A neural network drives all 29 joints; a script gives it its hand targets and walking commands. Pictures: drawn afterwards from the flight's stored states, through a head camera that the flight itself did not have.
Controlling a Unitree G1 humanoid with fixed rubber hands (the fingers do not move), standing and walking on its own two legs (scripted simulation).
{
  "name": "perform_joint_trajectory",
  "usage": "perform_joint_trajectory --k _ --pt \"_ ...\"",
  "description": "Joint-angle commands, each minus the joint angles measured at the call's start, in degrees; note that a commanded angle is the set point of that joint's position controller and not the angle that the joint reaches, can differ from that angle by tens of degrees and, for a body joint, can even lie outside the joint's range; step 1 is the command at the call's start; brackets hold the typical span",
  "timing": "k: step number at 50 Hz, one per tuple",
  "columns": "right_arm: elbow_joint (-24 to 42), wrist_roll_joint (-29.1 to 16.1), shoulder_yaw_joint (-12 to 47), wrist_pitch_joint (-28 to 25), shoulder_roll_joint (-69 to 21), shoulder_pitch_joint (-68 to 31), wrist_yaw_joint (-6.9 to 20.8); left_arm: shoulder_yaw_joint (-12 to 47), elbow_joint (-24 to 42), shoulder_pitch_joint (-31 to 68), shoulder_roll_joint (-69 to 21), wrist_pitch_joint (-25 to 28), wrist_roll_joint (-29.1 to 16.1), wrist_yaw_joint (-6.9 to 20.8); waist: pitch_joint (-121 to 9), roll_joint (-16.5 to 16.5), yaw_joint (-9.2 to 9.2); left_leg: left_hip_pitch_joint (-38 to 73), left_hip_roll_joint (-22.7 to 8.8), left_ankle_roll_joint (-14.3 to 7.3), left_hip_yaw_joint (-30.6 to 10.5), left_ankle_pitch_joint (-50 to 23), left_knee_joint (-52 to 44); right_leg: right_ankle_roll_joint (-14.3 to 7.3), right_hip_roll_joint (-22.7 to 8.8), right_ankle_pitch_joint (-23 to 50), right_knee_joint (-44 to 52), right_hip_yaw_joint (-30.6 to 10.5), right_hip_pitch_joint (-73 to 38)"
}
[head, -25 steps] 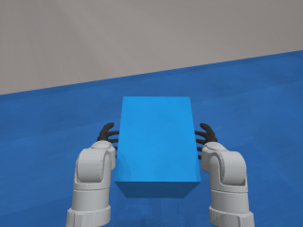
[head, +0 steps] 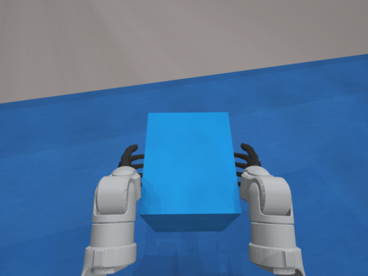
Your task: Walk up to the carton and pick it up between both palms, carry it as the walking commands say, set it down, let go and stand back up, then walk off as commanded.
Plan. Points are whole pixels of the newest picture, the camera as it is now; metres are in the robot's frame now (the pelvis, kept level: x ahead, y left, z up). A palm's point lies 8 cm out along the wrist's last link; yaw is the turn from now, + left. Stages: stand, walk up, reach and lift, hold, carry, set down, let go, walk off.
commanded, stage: carry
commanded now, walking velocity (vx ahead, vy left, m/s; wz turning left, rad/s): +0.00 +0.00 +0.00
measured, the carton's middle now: (188, 177) +0.35 +0.02 +0.02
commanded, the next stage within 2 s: none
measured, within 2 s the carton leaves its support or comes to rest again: neither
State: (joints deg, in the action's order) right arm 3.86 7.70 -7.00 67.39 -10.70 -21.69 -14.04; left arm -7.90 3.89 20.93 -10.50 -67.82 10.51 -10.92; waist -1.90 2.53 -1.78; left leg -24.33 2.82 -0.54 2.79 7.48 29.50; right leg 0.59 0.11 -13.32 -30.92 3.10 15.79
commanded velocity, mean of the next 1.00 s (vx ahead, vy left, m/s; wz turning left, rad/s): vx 0.00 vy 0.00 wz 0.00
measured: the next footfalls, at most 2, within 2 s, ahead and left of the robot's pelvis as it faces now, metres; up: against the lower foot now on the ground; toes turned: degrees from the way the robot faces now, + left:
right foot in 0.22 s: +0.02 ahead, -0.07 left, +0.00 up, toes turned +17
left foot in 0.50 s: -0.07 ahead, +0.15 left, +0.00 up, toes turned +5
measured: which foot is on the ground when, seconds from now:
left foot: down 0.00-0.22, up 0.24-0.48, down 0.50-1.00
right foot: down 0.00-0.06, up 0.08-0.20, down 0.22-1.00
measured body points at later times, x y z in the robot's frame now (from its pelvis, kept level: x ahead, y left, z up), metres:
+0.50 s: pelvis -0.04 -0.02 +0.00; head -0.04 -0.02 +0.45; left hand +0.28 +0.12 +0.05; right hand +0.28 -0.15 +0.06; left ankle -0.10 +0.15 -0.73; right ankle -0.02 -0.05 -0.73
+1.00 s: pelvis -0.10 +0.02 +0.00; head -0.15 +0.02 +0.45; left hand +0.18 +0.17 +0.08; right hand +0.20 -0.10 +0.08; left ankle -0.11 +0.15 -0.73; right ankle -0.02 -0.05 -0.73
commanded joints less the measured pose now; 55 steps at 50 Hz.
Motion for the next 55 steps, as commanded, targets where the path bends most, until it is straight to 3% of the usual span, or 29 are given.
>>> perform_joint_trajectory --k 1,2,4,6,8,9,10,11,12,14,15,16,17,18,19,22,25,26,29,33,34,37,38,40,43,48,53,54,55 --pt "4.45 -25.38 36.08 0.66 -58.21 -27.35 22.83 40.24 10.23 36.04 -58.95 0.16 -30.01 19.12 -13.28 12.51 2.40 1.68 -13.82 -0.57 -18.11 34.11 -22.85 -1.10 2.47 -18.22 -9.42 2.25 6.74" --pt "0.55 -24.36 32.41 0.54 -57.30 -30.05 23.55 39.94 8.13 38.64 -58.81 0.08 -29.64 19.24 -10.18 20.33 1.20 -6.21 -13.02 7.99 -14.93 35.64 -33.47 -1.46 5.80 -15.33 -15.48 6.00 -2.05" --pt "-0.89 -24.66 31.37 2.11 -57.30 -30.47 23.76 38.79 5.17 36.39 -57.21 -1.85 -28.36 18.58 -12.90 21.98 -0.07 -5.83 -9.23 16.08 -9.39 32.21 -36.38 -2.76 7.96 -15.69 -13.83 9.11 -8.05" --pt "-6.79 -21.81 27.72 1.99 -56.82 -26.21 23.54 37.08 0.30 32.17 -56.21 -2.31 -25.79 18.59 -16.62 22.90 0.04 -1.21 -7.84 16.54 -5.26 27.17 -33.71 -3.17 7.69 -16.98 -5.26 10.92 -10.27" --pt "-22.01 -14.47 20.68 -2.85 -55.54 -22.07 23.89 26.80 -11.41 31.70 -52.24 4.01 -18.54 19.12 -21.68 4.53 -0.91 4.82 -4.28 11.42 1.12 20.23 -16.74 -4.62 4.11 -11.88 7.09 7.08 -14.05" --pt "-15.54 -14.94 23.17 -4.53 -56.05 -28.10 23.36 27.25 -11.51 31.41 -54.97 5.53 -19.51 19.91 -21.84 -13.68 -1.47 3.59 -3.05 8.30 1.25 15.12 1.73 -6.51 -7.07 -15.80 15.69 -8.85 -11.42" --pt "-13.20 -15.20 23.41 -7.23 -56.21 -30.23 23.34 28.52 -5.64 37.61 -56.17 8.33 -21.48 20.42 -20.18 -19.75 -0.07 0.70 -2.94 3.81 -2.65 15.96 14.08 -8.74 -14.22 -11.07 14.26 -17.38 -7.58" --pt "4.28 -23.09 33.69 -6.26 -59.36 -33.52 21.96 36.52 9.51 38.61 -60.60 6.70 -29.82 20.39 -17.83 -19.43 1.52 -5.33 -4.35 1.69 -2.04 14.52 15.96 -7.29 -17.43 -9.23 14.69 -16.19 -6.76" --pt "11.29 -26.18 37.23 -4.43 -61.12 -35.29 21.18 40.14 17.51 42.16 -63.01 5.52 -33.58 19.98 -20.99 -17.12 1.57 -1.84 -4.39 1.71 -0.23 12.58 25.06 -10.05 -16.98 -9.58 14.99 -11.88 -5.42" --pt "10.34 -24.98 36.73 -2.79 -62.21 -37.55 20.21 35.59 9.13 37.35 -62.79 2.59 -30.88 20.36 -16.98 -19.27 1.51 -2.66 -4.89 -0.35 -1.00 8.93 31.43 -8.73 -15.55 -12.75 18.74 -6.94 1.04" --pt "-2.51 -19.62 30.37 -3.38 -59.32 -32.44 20.04 28.04 -4.31 30.54 -58.53 3.05 -24.18 20.29 -13.57 -15.96 1.80 1.46 -4.91 -1.35 -1.70 7.05 31.00 -6.33 -14.61 -14.76 21.02 -6.98 7.39" --pt "4.17 -22.03 33.89 -3.00 -58.09 -32.83 20.05 29.27 -2.52 27.37 -58.80 2.56 -24.39 20.29 -14.92 -11.24 1.16 2.10 -4.36 -2.06 -0.74 8.31 25.51 -7.35 -13.98 -10.25 19.74 -7.49 4.93" --pt "-2.53 -19.90 31.90 -3.47 -56.26 -28.56 20.46 25.95 -6.98 25.27 -56.31 4.06 -20.79 19.76 -14.08 -10.60 0.84 1.36 -5.59 -1.80 -0.08 9.27 21.78 -9.31 -13.28 1.01 15.89 -5.96 4.00" --pt "-6.46 -18.27 29.55 -5.20 -53.52 -24.58 21.19 24.87 -9.10 21.66 -52.92 5.65 -18.10 19.63 -18.42 -1.24 0.48 1.49 -3.97 -2.01 1.18 13.82 18.64 -10.76 -15.44 10.40 12.66 -8.33 -0.38" --pt "3.10 -22.77 34.47 -5.13 -55.71 -28.38 21.82 31.63 1.67 25.99 -56.10 5.53 -23.01 19.96 -20.22 -0.66 0.54 -0.60 -3.64 -1.61 1.76 15.58 13.98 -10.60 -14.96 22.02 7.99 -5.81 -6.11" --pt "-8.97 -18.56 27.46 -7.94 -54.68 -22.80 22.56 26.23 -5.15 25.35 -52.76 9.46 -17.07 18.80 -24.06 -6.05 1.06 5.89 -5.21 1.55 4.27 6.21 -7.29 -6.54 -10.74 37.37 -2.52 -1.48 -16.94" --pt "-16.08 -11.73 22.29 -15.52 -50.80 -19.00 22.62 20.47 -15.43 16.60 -50.07 17.04 -10.70 18.74 -32.69 -4.17 0.43 15.82 -8.84 0.05 -0.02 -13.01 1.08 -4.34 -10.74 40.61 -1.53 -6.50 -14.16" --pt "-6.15 -15.68 29.58 -16.63 -53.68 -24.93 22.76 25.38 -6.57 18.10 -51.58 18.63 -13.63 18.70 -33.31 -6.77 0.76 17.22 -9.15 0.07 1.31 -8.29 1.91 -3.91 -10.49 41.34 -0.29 -6.22 -12.82" --pt "-3.06 -13.37 28.26 -22.33 -53.13 -21.35 21.03 26.59 0.43 24.09 -50.23 23.21 -15.63 18.27 -32.05 -6.73 1.90 7.92 -8.14 0.64 0.77 -7.33 5.06 -3.79 -12.16 54.87 -1.65 -4.54 -20.96" --pt "13.88 -19.49 36.75 -22.34 -52.44 -17.45 18.89 36.43 20.81 24.35 -48.62 23.47 -24.19 17.51 -31.36 -9.90 1.99 7.16 -8.45 0.41 0.10 3.51 6.59 -5.96 -12.36 42.60 1.78 -5.15 -20.01" --pt "5.75 -16.53 35.72 -20.80 -51.50 -12.32 19.39 34.93 9.58 18.53 -49.46 22.13 -20.36 17.88 -30.75 -7.68 2.04 9.93 -8.44 0.79 1.26 5.40 3.19 -6.71 -11.63 33.31 1.23 -5.04 -18.04" --pt "4.12 -15.29 34.54 -18.99 -46.92 -6.35 19.63 34.34 6.79 10.70 -45.79 19.71 -17.87 17.18 -29.56 1.59 1.39 14.22 -11.13 -1.34 -1.10 -5.06 1.69 -5.01 -9.89 17.35 2.82 -2.99 -9.99" --pt "16.42 -19.00 39.09 -17.84 -46.18 -11.43 19.33 37.89 15.53 11.43 -45.06 17.92 -21.31 17.18 -27.62 -1.24 1.42 12.40 -11.02 -1.63 -2.02 -3.89 1.23 -3.46 -9.82 14.53 4.02 -2.35 -9.16" --pt "3.84 -14.41 32.63 -15.72 -44.09 -8.44 20.07 34.69 8.46 15.49 -44.65 16.31 -18.09 17.20 -23.93 4.38 1.56 12.35 -11.84 -1.86 -2.26 -6.91 -1.37 -3.55 -8.86 12.95 3.11 -1.98 -6.27" --pt "10.05 -17.50 32.72 -14.18 -43.46 -12.47 20.24 35.43 16.63 19.06 -42.30 15.49 -19.99 16.57 -20.53 0.76 1.62 9.57 -11.01 -0.98 -1.58 7.23 -3.34 -3.97 -9.01 1.53 7.00 -2.28 -4.34" --pt "-5.15 -10.34 23.98 -14.24 -40.37 -13.96 19.26 22.75 -5.66 14.59 -39.13 15.08 -11.46 16.33 -13.32 -6.03 1.68 3.86 -9.92 -1.57 -3.01 14.42 -4.24 -2.81 -9.65 -11.26 12.99 -2.94 -1.55" --pt "-12.00 -8.83 22.92 -17.01 -44.37 -16.37 20.01 23.85 -9.50 20.59 -43.67 18.79 -12.43 17.43 -9.07 0.02 1.39 -0.27 -11.69 -2.16 -7.21 25.71 -10.53 -0.71 -7.03 -11.31 8.70 -1.12 0.79" --pt "-9.55 -9.45 22.65 -18.45 -45.61 -20.97 20.06 24.14 -6.66 23.12 -43.85 19.79 -13.17 17.54 -10.81 -4.00 1.69 1.79 -11.72 -1.95 -6.96 24.14 -9.42 -0.83 -7.22 -12.17 10.48 -1.62 1.95" --pt "-3.40 -13.65 25.76 -17.90 -48.74 -24.12 19.99 29.58 3.31 31.01 -48.08 19.33 -18.58 17.07 -12.61 1.06 1.77 1.80 -11.43 -2.15 -6.63 24.32 -10.31 -0.99 -7.00 -10.33 8.43 -0.84 0.59"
